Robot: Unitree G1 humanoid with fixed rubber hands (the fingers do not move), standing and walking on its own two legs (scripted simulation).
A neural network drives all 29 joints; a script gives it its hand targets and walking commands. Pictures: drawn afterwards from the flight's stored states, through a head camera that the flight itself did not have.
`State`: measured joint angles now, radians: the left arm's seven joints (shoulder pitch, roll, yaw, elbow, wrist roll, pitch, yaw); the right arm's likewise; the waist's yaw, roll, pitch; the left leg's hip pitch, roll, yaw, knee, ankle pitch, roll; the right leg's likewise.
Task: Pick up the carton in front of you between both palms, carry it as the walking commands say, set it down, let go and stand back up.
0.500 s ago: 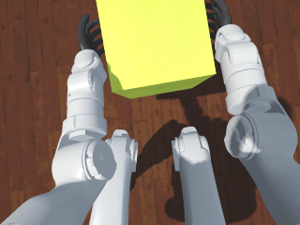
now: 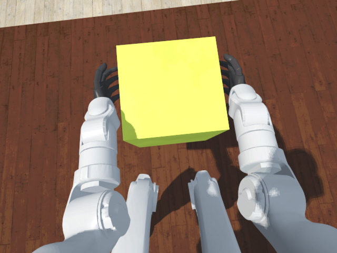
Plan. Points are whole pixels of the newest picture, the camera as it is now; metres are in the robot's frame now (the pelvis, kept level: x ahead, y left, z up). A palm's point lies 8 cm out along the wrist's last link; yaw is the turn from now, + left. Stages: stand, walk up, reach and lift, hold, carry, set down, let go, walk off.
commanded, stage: reach and lift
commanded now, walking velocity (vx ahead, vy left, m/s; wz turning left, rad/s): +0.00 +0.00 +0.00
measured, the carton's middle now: (170, 102) +0.47 -0.01 -0.13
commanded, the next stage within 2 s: hold in 1.96 s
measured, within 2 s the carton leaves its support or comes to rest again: neither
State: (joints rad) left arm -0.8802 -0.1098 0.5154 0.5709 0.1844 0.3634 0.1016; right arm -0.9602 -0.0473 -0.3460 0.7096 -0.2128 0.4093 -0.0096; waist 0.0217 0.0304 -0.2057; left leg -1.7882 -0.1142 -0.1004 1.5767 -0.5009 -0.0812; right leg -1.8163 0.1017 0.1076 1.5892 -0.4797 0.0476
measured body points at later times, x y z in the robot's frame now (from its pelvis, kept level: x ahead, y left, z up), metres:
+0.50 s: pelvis +0.05 +0.01 +0.14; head +0.16 -0.01 +0.58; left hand +0.43 +0.15 +0.11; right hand +0.43 -0.15 +0.10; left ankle +0.09 +0.14 -0.51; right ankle +0.09 -0.12 -0.51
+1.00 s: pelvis +0.09 +0.01 +0.23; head +0.06 +0.01 +0.68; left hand +0.40 +0.15 +0.24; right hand +0.38 -0.15 +0.23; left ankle +0.09 +0.14 -0.51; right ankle +0.09 -0.12 -0.51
